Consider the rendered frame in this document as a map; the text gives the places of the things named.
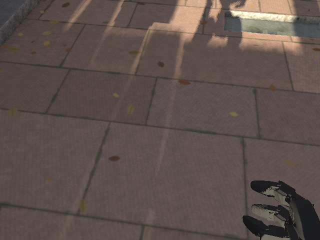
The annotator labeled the right robot hand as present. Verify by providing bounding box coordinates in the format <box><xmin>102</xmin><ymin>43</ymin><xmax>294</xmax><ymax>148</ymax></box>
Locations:
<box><xmin>242</xmin><ymin>180</ymin><xmax>320</xmax><ymax>240</ymax></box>

